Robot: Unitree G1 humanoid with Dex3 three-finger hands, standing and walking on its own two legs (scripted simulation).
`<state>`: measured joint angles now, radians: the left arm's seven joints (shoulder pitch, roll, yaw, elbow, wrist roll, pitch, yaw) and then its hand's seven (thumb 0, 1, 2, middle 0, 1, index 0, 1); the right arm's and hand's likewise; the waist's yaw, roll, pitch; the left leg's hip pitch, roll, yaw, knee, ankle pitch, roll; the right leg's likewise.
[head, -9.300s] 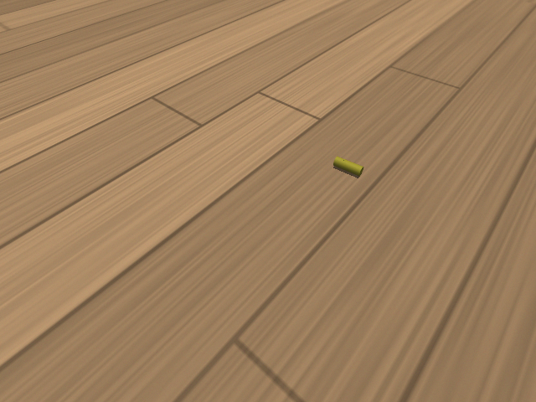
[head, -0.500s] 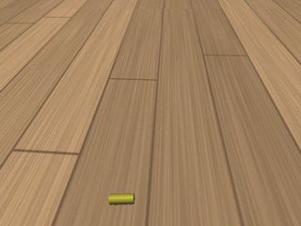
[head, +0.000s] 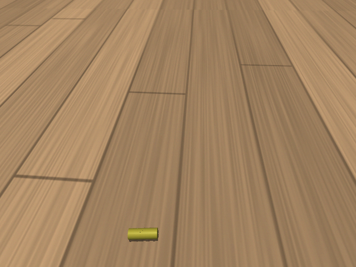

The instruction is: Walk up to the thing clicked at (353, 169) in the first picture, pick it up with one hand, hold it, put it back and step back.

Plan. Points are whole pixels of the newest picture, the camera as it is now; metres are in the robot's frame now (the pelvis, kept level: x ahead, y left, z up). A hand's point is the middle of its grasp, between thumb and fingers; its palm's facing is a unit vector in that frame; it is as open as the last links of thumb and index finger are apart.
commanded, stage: stand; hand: left
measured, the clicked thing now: (143, 233) +0.45 +0.21 -0.76
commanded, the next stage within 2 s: walk up in 0.28 s
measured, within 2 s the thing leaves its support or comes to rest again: neither
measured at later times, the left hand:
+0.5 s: hand out of the picture +0.07 +0.28 -0.17, palm faces +0.00 -0.93 -0.38, open 7.4 cm
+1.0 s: hand out of the picture -0.02 +0.29 -0.19, palm faces -0.10 -0.91 -0.39, open 7.4 cm
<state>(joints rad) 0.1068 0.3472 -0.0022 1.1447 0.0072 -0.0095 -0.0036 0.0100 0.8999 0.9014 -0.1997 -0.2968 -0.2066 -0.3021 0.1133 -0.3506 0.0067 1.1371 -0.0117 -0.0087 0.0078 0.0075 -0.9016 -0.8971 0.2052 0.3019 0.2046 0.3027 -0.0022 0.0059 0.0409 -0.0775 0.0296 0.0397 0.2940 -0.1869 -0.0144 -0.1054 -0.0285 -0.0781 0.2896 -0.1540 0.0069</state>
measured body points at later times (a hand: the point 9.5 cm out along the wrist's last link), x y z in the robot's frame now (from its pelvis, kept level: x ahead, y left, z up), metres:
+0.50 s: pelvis -0.03 +0.01 -0.02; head +0.02 +0.01 +0.43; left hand +0.07 +0.32 -0.14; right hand +0.07 -0.31 -0.14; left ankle -0.02 +0.12 -0.75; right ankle +0.00 -0.12 -0.75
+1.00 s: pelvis -0.13 +0.02 -0.03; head -0.05 +0.02 +0.41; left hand -0.01 +0.33 -0.16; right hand -0.05 -0.30 -0.15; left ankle -0.08 +0.15 -0.75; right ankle -0.17 -0.10 -0.75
